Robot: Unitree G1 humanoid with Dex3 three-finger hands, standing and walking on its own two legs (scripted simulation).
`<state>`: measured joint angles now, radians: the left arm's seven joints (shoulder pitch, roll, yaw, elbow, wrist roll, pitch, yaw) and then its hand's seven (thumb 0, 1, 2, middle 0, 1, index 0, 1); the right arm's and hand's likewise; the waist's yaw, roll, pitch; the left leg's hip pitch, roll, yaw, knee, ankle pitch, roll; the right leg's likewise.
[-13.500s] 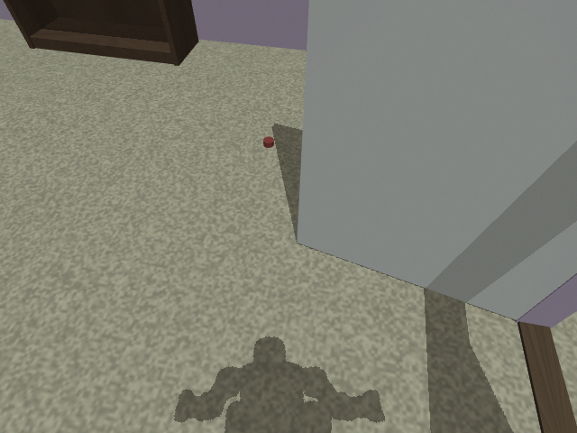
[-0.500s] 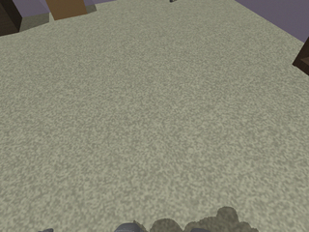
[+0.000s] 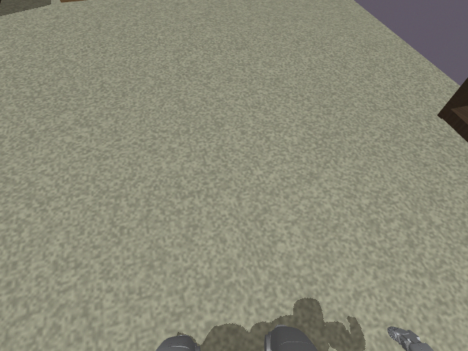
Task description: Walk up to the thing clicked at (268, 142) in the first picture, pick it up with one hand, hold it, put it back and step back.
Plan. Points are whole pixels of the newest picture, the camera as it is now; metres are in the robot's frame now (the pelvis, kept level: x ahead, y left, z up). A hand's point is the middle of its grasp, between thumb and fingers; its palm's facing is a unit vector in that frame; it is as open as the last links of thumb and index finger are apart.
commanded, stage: walk up
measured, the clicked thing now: out of the picture -0.60 -1.30 -0.74
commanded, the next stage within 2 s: stand in 0.78 s
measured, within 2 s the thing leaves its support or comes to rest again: neither
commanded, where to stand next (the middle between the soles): +0.07 -0.01 m, yaw +0 degrees
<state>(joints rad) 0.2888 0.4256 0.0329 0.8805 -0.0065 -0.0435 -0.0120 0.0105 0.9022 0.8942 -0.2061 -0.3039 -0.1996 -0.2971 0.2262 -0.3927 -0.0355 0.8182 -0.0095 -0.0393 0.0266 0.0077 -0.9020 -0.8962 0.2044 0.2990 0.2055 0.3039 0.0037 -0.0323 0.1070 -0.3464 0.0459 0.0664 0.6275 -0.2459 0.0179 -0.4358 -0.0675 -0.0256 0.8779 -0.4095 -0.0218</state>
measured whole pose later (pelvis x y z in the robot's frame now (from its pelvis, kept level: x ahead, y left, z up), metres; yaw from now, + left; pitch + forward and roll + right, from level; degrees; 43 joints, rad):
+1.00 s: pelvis +0.04 -0.01 +0.02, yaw +0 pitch -2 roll +0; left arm 0.09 0.35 0.00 1.18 0.01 -0.01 -0.02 0.01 0.90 0.89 -0.21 -0.30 -0.20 -0.30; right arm 0.06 -0.34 -0.01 1.16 -0.01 -0.01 0.02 0.01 -0.90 -0.90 0.20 0.30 0.20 0.30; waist 0.00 0.00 0.04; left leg -0.13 0.03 0.04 0.33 -0.16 -0.02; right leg -0.16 -0.05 -0.04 0.33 -0.14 0.02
